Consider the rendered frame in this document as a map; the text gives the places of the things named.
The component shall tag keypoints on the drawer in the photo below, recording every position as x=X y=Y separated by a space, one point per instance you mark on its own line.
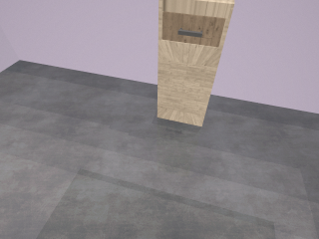
x=211 y=27

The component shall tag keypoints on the handle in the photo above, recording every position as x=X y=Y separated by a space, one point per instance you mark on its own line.
x=190 y=33

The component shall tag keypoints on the cabinet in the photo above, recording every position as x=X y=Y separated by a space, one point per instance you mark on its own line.
x=186 y=71

